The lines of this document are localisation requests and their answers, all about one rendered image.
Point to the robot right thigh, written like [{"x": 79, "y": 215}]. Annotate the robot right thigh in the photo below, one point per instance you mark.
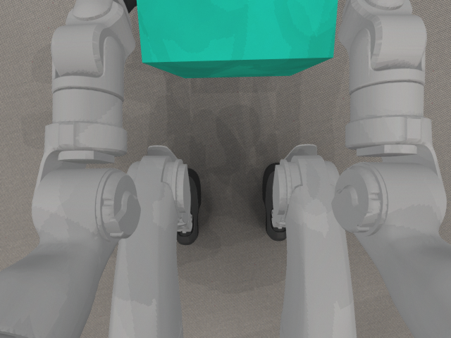
[{"x": 318, "y": 299}]

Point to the right robot forearm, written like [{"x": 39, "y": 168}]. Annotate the right robot forearm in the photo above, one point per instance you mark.
[{"x": 386, "y": 45}]

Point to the left robot upper arm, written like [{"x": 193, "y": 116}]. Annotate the left robot upper arm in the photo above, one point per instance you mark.
[{"x": 80, "y": 215}]

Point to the carton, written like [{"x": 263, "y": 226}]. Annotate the carton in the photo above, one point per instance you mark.
[{"x": 236, "y": 38}]

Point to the right robot upper arm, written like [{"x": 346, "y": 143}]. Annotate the right robot upper arm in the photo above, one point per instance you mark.
[{"x": 395, "y": 211}]

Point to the right robot shin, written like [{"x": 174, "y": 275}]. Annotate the right robot shin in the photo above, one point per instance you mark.
[{"x": 304, "y": 150}]

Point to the left robot forearm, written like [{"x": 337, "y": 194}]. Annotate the left robot forearm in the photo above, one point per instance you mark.
[{"x": 88, "y": 59}]

